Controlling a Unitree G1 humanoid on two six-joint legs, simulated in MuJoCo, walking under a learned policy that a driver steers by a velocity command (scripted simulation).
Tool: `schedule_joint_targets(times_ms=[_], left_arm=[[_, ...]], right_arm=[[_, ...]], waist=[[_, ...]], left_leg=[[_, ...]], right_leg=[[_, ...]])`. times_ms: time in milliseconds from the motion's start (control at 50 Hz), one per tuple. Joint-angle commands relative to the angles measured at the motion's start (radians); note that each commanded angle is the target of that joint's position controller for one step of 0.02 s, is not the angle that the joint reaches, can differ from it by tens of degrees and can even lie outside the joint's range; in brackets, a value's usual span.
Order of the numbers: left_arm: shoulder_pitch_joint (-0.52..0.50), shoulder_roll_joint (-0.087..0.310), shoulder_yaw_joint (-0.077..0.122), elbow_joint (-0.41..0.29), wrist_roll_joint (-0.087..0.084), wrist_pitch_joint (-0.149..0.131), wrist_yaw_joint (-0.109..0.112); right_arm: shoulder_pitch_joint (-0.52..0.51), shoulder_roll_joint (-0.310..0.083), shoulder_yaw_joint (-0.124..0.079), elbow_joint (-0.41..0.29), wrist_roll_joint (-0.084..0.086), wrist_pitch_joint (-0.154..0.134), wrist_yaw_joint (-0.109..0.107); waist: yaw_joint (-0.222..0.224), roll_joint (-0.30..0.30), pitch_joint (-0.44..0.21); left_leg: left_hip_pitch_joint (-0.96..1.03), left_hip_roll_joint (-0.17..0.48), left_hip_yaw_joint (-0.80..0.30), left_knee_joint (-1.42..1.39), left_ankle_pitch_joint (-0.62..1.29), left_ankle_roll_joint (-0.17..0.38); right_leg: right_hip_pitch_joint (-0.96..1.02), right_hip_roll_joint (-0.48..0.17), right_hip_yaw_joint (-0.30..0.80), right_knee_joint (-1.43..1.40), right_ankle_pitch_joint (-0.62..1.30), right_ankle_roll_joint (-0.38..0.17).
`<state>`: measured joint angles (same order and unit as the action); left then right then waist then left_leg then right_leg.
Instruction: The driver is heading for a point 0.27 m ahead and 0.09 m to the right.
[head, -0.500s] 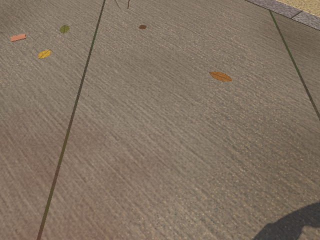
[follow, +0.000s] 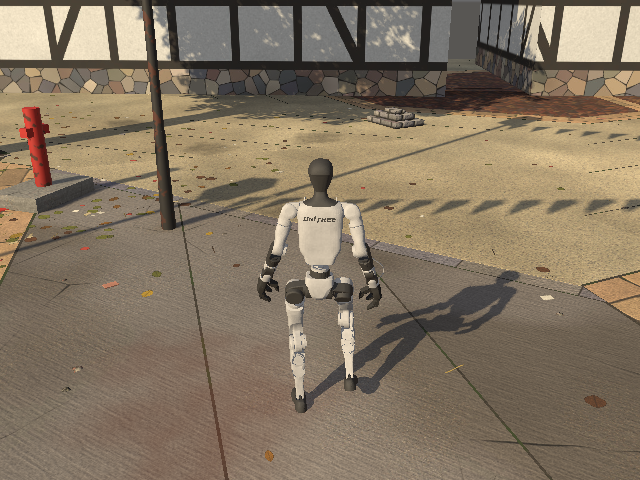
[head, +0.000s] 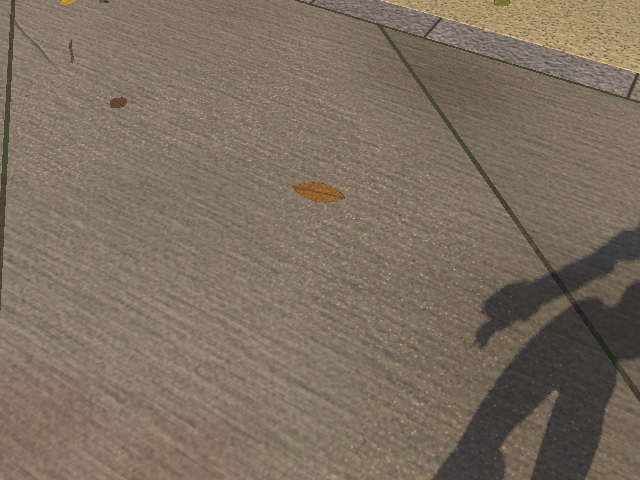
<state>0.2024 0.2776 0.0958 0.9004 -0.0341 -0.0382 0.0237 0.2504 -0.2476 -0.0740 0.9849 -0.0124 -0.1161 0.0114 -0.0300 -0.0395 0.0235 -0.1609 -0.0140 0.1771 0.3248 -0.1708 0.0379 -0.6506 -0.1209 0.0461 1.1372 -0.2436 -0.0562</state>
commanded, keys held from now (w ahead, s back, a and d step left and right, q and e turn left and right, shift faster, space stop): w+e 0.08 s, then no key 0.92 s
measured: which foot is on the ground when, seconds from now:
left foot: down 0.00-0.28, up 0.30-0.62, down 0.64-1.00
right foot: up 0.00-0.24, down 0.26-1.00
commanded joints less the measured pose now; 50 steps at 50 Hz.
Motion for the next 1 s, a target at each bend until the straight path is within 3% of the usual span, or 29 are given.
schedule_joint_targets(times_ms=[20,80,120,180,220,240,260,280,300,320,340,360,380,400,420,460,500,580,620,640,660,680,700,720,800,1000], left_arm=[[0.041,0.011,0.004,-0.053,0.011,0.009,-0.011],[-0.057,0.005,-0.005,-0.085,0.013,-0.004,-0.037],[-0.146,-0.014,-0.019,-0.116,0.024,-0.010,-0.051],[-0.193,-0.006,-0.022,-0.155,0.028,-0.013,-0.067],[-0.138,0.041,-0.005,-0.159,0.030,-0.013,-0.072],[-0.026,0.078,0.015,-0.129,0.033,-0.017,-0.072],[0.076,0.148,0.042,-0.098,0.036,-0.017,-0.058],[0.163,0.257,0.063,-0.088,0.054,-0.012,-0.033],[0.130,0.254,0.042,-0.105,0.061,-0.010,-0.035],[0.150,0.178,0.021,-0.108,0.052,-0.005,-0.045],[0.078,0.144,0.012,-0.105,0.040,-0.007,-0.047],[0.001,0.106,0.000,-0.114,0.030,-0.011,-0.047],[-0.062,0.073,-0.010,-0.119,0.036,-0.013,-0.043],[-0.098,0.074,-0.010,-0.120,0.050,-0.016,-0.043],[-0.115,0.078,-0.008,-0.118,0.061,-0.020,-0.042],[-0.123,0.076,-0.010,-0.105,0.068,-0.027,-0.034],[-0.123,0.071,-0.013,-0.093,0.065,-0.023,-0.021],[-0.110,0.064,-0.022,-0.069,0.055,-0.003,-0.007],[-0.112,0.042,-0.033,-0.055,0.041,0.005,-0.007],[-0.075,0.022,-0.040,-0.037,0.042,0.005,-0.009],[-0.044,0.015,-0.042,-0.032,0.052,0.003,-0.009],[0.005,0.008,-0.038,-0.026,0.047,0.003,-0.010],[-0.047,0.026,-0.036,-0.024,0.051,0.006,-0.006],[-0.069,0.040,-0.031,-0.027,0.045,0.011,-0.002],[-0.059,0.035,-0.029,0.004,0.044,0.021,-0.002],[-0.056,0.032,-0.026,0.071,0.035,0.029,0.002]], right_arm=[[-0.078,-0.121,-0.023,-0.068,-0.004,-0.017,-0.020],[-0.047,-0.146,-0.029,-0.071,-0.002,-0.008,-0.034],[-0.014,-0.155,-0.029,-0.065,0.005,0.004,-0.039],[0.039,-0.189,-0.036,-0.046,0.024,0.029,-0.039],[0.019,-0.215,-0.043,-0.048,0.038,0.042,-0.040],[-0.006,-0.215,-0.042,-0.053,0.045,0.048,-0.041],[0.025,-0.195,-0.034,-0.051,0.035,0.048,-0.039],[0.068,-0.114,-0.006,-0.084,-0.016,0.039,-0.033],[0.190,-0.053,0.022,-0.068,0.006,0.026,-0.016],[0.131,-0.134,-0.001,-0.046,0.046,0.025,-0.009],[0.039,-0.125,-0.001,-0.076,0.065,0.031,-0.012],[-0.006,-0.111,0.000,-0.075,0.048,0.043,-0.027],[-0.015,-0.120,-0.008,-0.070,0.030,0.062,-0.043],[0.007,-0.119,-0.011,-0.063,0.023,0.083,-0.051],[0.029,-0.109,-0.011,-0.057,0.018,0.096,-0.058],[0.039,-0.089,-0.008,-0.050,0.016,0.104,-0.068],[0.005,-0.076,0.000,-0.053,0.013,0.107,-0.069],[-0.045,-0.088,0.001,-0.049,0.016,0.115,-0.059],[-0.035,-0.077,0.005,-0.035,0.003,0.112,-0.051],[-0.031,-0.095,0.005,-0.032,-0.011,0.110,-0.048],[-0.035,-0.147,-0.001,-0.039,-0.015,0.107,-0.049],[-0.073,-0.180,-0.010,-0.028,0.001,0.107,-0.049],[-0.090,-0.121,-0.001,-0.028,0.006,0.101,-0.042],[-0.097,-0.095,0.007,-0.023,0.000,0.093,-0.040],[-0.070,-0.094,0.010,0.004,0.007,0.074,-0.042],[-0.056,-0.085,0.014,0.043,0.011,0.092,-0.049]], waist=[[0.055,0.089,0.025],[0.026,0.073,0.041],[-0.005,0.048,0.078],[-0.016,0.085,0.057],[0.032,0.129,-0.003],[0.099,0.122,-0.067],[0.138,0.079,-0.135],[0.121,-0.131,-0.273],[0.050,-0.227,-0.479],[0.103,-0.054,-0.498],[0.090,-0.055,-0.346],[0.065,0.008,-0.233],[0.033,0.003,-0.182],[0.002,-0.022,-0.162],[-0.015,-0.031,-0.163],[-0.029,-0.037,-0.163],[-0.020,-0.051,-0.165],[0.003,-0.068,-0.136],[-0.020,-0.048,-0.098],[-0.014,-0.019,-0.080],[0.022,0.059,-0.056],[0.083,0.184,-0.041],[0.052,0.178,-0.024],[0.047,0.168,-0.016],[0.031,0.104,-0.042],[0.020,0.041,-0.059]], left_leg=[[-0.021,0.307,-0.172,-0.233,0.071,0.154],[0.017,0.285,-0.068,-0.229,0.123,0.130],[0.016,0.272,-0.009,-0.196,0.234,0.123],[0.105,0.298,0.007,-0.091,0.455,0.111],[0.165,0.303,0.007,0.041,0.669,0.082],[0.170,0.272,0.023,0.182,0.711,0.052],[0.088,0.218,0.047,0.367,0.622,0.002],[-0.190,0.144,0.055,0.710,0.028,-0.061],[-0.394,0.016,-0.110,1.012,-0.561,-0.102],[-0.380,0.054,-0.246,1.044,-0.523,-0.090],[-0.465,0.088,-0.218,1.018,-0.473,-0.076],[-0.470,0.124,-0.208,0.942,-0.407,-0.073],[-0.407,0.149,-0.219,0.871,-0.351,-0.072],[-0.312,0.151,-0.217,0.838,-0.300,-0.072],[-0.260,0.141,-0.211,0.801,-0.269,-0.072],[-0.219,0.134,-0.210,0.680,-0.239,-0.073],[-0.190,0.129,-0.210,0.547,-0.190,-0.073],[-0.112,0.101,-0.184,0.359,-0.106,-0.071],[-0.022,0.078,-0.158,0.179,-0.005,-0.048],[0.016,0.108,-0.194,0.122,0.058,-0.030],[0.013,0.179,-0.262,0.094,0.132,-0.002],[-0.079,0.186,-0.269,0.089,-0.029,0.026],[-0.186,0.158,-0.265,0.044,-0.180,0.013],[-0.221,0.142,-0.250,0.028,-0.210,-0.011],[-0.131,0.109,-0.210,0.085,-0.014,-0.037],[-0.061,0.088,-0.186,0.125,0.120,-0.027]], right_leg=[[-0.070,-0.052,0.073,-0.081,0.141,0.014],[-0.059,-0.036,0.016,-0.255,0.265,0.022],[-0.016,-0.009,-0.043,-0.379,0.286,0.021],[0.047,0.040,-0.090,-0.480,0.208,0.006],[0.150,0.095,-0.116,-0.536,0.141,-0.025],[0.292,0.136,-0.131,-0.624,0.213,-0.050],[0.491,0.143,-0.107,-0.671,0.427,-0.075],[0.815,-0.092,0.154,-0.547,0.967,-0.161],[1.010,-0.333,0.526,-0.619,1.048,-0.382],[0.911,-0.281,0.450,-0.683,0.916,-0.341],[0.808,-0.230,0.314,-0.702,0.775,-0.291],[0.657,-0.175,0.234,-0.741,0.647,-0.239],[0.516,-0.148,0.186,-0.784,0.547,-0.212],[0.403,-0.129,0.152,-0.821,0.507,-0.202],[0.350,-0.119,0.134,-0.843,0.490,-0.206],[0.317,-0.104,0.094,-0.859,0.486,-0.209],[0.325,-0.090,0.072,-0.867,0.410,-0.197],[0.320,-0.074,0.086,-0.893,0.071,-0.164],[0.285,-0.035,0.076,-0.867,-0.104,-0.108],[0.267,-0.006,0.071,-0.846,-0.156,-0.061],[0.254,0.047,0.034,-0.778,-0.174,-0.019],[0.301,0.114,-0.037,-0.768,-0.116,0.009],[0.406,0.116,-0.054,-0.731,-0.039,0.021],[0.446,0.106,-0.049,-0.714,0.001,0.013],[0.453,0.084,-0.030,-0.703,0.136,-0.011],[0.487,0.078,-0.036,-0.678,0.264,-0.001]])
